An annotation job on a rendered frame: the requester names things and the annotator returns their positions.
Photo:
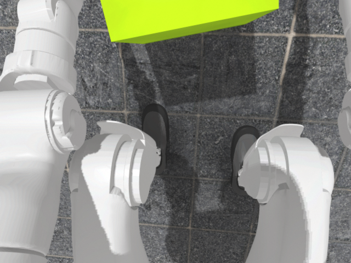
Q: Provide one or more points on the robot right foot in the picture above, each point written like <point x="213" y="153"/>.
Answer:
<point x="243" y="139"/>

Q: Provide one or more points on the robot right forearm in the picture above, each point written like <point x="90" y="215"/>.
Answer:
<point x="345" y="14"/>

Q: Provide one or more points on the robot left upper arm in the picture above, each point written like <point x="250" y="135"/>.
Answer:
<point x="38" y="130"/>

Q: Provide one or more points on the robot foot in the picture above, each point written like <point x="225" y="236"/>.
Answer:
<point x="155" y="123"/>
<point x="243" y="139"/>

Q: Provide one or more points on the robot right upper arm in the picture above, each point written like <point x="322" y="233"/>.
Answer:
<point x="344" y="120"/>

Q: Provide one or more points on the carton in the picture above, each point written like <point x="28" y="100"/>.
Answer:
<point x="147" y="21"/>

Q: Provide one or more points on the robot left forearm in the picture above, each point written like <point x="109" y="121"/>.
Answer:
<point x="45" y="46"/>

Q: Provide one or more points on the robot left foot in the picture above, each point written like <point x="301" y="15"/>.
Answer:
<point x="155" y="123"/>

